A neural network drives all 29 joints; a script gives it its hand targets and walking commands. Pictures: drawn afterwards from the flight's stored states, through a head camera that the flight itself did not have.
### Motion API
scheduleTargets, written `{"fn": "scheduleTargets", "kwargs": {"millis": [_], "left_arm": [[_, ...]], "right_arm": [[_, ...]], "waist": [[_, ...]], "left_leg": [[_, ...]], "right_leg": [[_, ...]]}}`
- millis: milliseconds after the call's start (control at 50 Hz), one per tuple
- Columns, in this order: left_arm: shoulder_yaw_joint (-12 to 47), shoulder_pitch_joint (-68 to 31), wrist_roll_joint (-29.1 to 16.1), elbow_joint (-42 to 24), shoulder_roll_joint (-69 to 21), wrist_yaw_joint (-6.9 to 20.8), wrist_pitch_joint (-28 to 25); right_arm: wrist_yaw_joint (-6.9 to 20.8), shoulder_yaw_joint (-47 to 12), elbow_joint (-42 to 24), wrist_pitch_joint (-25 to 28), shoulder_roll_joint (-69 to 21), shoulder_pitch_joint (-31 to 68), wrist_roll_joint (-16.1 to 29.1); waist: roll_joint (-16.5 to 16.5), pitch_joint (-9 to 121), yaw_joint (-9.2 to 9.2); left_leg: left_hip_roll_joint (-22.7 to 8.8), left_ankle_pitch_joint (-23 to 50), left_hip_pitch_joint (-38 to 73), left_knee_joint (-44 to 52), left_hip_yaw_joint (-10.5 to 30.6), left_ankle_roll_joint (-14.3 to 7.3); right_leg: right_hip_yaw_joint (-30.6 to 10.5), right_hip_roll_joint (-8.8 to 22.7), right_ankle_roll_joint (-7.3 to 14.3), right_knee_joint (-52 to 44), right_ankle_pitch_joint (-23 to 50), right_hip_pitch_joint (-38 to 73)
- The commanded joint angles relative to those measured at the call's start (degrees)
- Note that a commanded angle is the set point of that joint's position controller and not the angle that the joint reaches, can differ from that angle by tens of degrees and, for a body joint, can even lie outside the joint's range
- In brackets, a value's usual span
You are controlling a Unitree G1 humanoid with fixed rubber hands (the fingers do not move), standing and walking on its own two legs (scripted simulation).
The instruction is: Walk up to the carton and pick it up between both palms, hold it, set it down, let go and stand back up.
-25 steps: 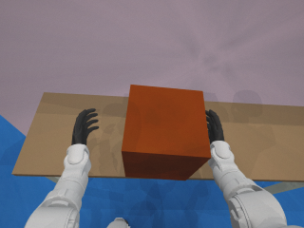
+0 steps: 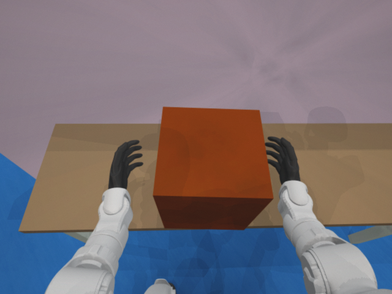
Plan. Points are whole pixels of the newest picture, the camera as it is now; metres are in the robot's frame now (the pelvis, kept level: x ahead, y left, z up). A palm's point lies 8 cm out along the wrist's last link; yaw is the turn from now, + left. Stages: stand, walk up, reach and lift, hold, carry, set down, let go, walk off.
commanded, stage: reach and lift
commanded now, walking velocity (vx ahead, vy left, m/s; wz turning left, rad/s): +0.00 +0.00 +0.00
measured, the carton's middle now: (207, 174) +0.38 -0.01 -0.06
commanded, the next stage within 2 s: none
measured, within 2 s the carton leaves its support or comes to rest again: leaves its support in 2.00 s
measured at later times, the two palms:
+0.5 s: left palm (135, 181) +0.35 +0.15 -0.03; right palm (270, 174) +0.37 -0.15 -0.03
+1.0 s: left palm (136, 183) +0.34 +0.15 -0.04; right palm (269, 175) +0.37 -0.15 -0.03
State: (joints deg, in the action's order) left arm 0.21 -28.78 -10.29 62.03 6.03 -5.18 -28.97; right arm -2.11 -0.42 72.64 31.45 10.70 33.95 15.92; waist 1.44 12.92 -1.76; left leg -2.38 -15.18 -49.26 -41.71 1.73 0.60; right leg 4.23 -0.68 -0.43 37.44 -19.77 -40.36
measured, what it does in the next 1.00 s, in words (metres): stands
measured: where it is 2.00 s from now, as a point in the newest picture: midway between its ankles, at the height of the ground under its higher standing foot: outside the picture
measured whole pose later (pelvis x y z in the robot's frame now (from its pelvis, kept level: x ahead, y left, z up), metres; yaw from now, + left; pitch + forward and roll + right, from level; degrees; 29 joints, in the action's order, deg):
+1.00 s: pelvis +0.01 +0.00 +0.00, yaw +0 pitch +23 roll -3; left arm -12.9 -29.2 1.7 67.4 -2.3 -6.8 -38.4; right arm -6.8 14.0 72.6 35.6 2.0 34.4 -6.6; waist 1.4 11.8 -1.0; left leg -2.4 -16.2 -49.5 -42.4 1.6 0.5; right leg 4.0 -0.7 -0.4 38.1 -20.6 -40.7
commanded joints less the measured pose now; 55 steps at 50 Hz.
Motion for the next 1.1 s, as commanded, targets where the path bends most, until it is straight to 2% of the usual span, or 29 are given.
{"fn": "scheduleTargets", "kwargs": {"millis": [0, 60, 120, 140, 240, 340, 400, 440, 500, 540, 640, 800, 960, 1080], "left_arm": [[-1.9, -29.1, 5.8, -0.9, -1.1, 1.3, -4.9], [-4.3, -29.8, 7.9, -0.5, -0.8, 1.0, -5.8], [-6.9, -30.5, 9.8, -1.7, 0.6, 0.1, -6.1], [-7.8, -29.8, 10.5, -2.0, 0.6, -0.3, -5.9], [-7.5, -28.7, 12.7, -1.8, -4.9, -0.2, -5.8], [-5.8, -28.1, 15.5, -2.1, -11.9, 0.4, -6.6], [-5.0, -29.2, 17.7, -2.1, -16.2, 0.8, -7.1], [-3.9, -30.2, 19.4, -1.3, -22.3, 2.0, -7.7], [-0.2, -32.7, 22.0, 0.8, -33.7, 4.7, -9.3], [3.3, -33.8, 22.0, 2.4, -38.8, 5.9, -10.4], [3.5, -33.9, 23.7, 6.5, -40.5, 6.1, -11.6], [4.7, -34.7, 23.2, 7.8, -41.1, 6.1, -12.1], [6.1, -35.1, 22.6, 7.6, -42.2, 5.8, -12.0], [6.5, -35.3, 22.1, 8.0, -42.5, 6.0, -11.6]], "right_arm": [[-0.2, -1.0, -8.1, 3.1, -1.0, 27.7, -3.7], [-0.9, 0.5, -9.2, 3.5, -2.5, 28.2, -6.7], [-2.7, 2.6, -9.5, 4.2, -3.2, 28.1, -9.3], [-3.3, 3.9, -9.1, 4.4, -2.8, 27.8, -10.0], [-3.9, 3.0, -7.7, 5.1, -8.3, 28.0, -12.2], [-2.7, 3.4, -7.0, 6.9, -14.3, 27.3, -15.4], [-1.6, 4.2, -6.8, 7.5, -18.3, 28.0, -18.3], [-0.3, 4.1, -7.7, 7.8, -24.8, 29.3, -21.6], [2.6, 3.1, -7.8, 8.4, -38.0, 30.5, -27.0], [3.9, 1.2, -7.9, 8.6, -43.3, 30.1, -29.2], [4.2, 0.6, -5.1, 8.2, -45.5, 27.4, -33.2], [4.2, -0.1, -4.4, 7.3, -47.3, 26.5, -34.1], [4.0, -1.4, -5.3, 6.7, -48.6, 26.4, -33.2], [3.7, -2.2, -5.9, 6.1, -49.4, 26.3, -32.7]], "waist": [[2.0, 33.3, 0.78], [0.8, 32.8, 0.67], [-0.1, 35.1, 0.83], [-0.4, 35.3, 1.39], [-0.5, 34.4, 1.26], [1.6, 34.1, 1.26], [2.5, 33.5, 1.16], [1.5, 33.8, 1.34], [1.9, 33.9, 1.95], [2.0, 34.4, 2.34], [2.3, 33.8, 2.94], [2.4, 32.3, 2.92], [2.7, 32.7, 2.73], [1.6, 32.7, 3.00]], "left_leg": [[0.2, 28.5, 30.5, -2.3, -0.3, 4.2], [0.3, 27.7, 28.3, -2.7, -0.8, 3.7], [0.8, 27.2, 25.9, -3.3, -1.4, 3.5], [0.7, 27.4, 25.7, -3.1, -1.4, 3.6], [0.8, 29.5, 25.3, -3.9, -1.7, 3.8], [0.2, 33.8, 29.8, -3.7, -1.3, 4.4], [-0.4, 35.7, 32.6, -3.4, -1.0, 4.7], [-0.3, 35.8, 32.9, -3.4, -1.0, 4.4], [-0.1, 35.9, 34.3, -3.2, -0.6, 4.0], [0.0, 36.1, 35.2, -2.8, -0.2, 4.1], [0.5, 33.4, 33.5, -1.8, -0.3, 4.0], [0.4, 30.8, 32.9, -1.4, -0.5, 3.9], [0.4, 30.7, 32.8, -1.2, -0.3, 4.0], [0.6, 29.5, 31.9, -0.8, -0.3, 3.8]], "right_leg": [[-2.0, -2.0, -0.1, -2.4, 12.9, -6.0], [-2.2, -1.7, -0.7, -1.6, 15.0, -4.2], [-2.7, -1.5, -1.7, -1.1, 20.0, -0.8], [-2.7, -1.5, -1.8, -1.0, 21.3, 0.1], [-2.4, -1.9, -1.6, -0.1, 24.5, 1.2], [-1.2, -2.2, -0.8, -1.1, 24.3, 0.1], [-0.3, -2.4, -0.5, -1.8, 21.6, -1.5], [0.1, -2.6, -0.2, -2.2, 21.4, -1.2], [0.9, -2.4, 0.2, -2.5, 21.1, -0.5], [1.2, -2.3, 0.3, -2.5, 22.2, 0.5], [1.2, -2.2, 0.3, -2.4, 25.9, 3.7], [0.7, -2.2, 0.5, -2.7, 24.2, 3.1], [0.7, -2.4, 0.5, -2.7, 23.7, 2.9], [0.4, -2.4, 0.3, -2.9, 24.3, 3.8]]}}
